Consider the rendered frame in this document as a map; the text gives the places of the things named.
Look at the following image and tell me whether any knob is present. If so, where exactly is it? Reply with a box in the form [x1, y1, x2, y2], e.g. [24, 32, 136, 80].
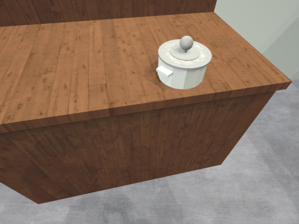
[179, 36, 193, 50]

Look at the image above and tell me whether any pot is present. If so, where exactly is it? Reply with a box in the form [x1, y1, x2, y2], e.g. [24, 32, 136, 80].
[156, 58, 207, 90]

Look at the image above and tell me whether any lid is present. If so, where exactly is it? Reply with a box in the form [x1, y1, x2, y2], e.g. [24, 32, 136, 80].
[158, 39, 212, 70]

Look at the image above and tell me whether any table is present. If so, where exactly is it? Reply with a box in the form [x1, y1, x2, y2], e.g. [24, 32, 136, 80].
[0, 0, 292, 204]

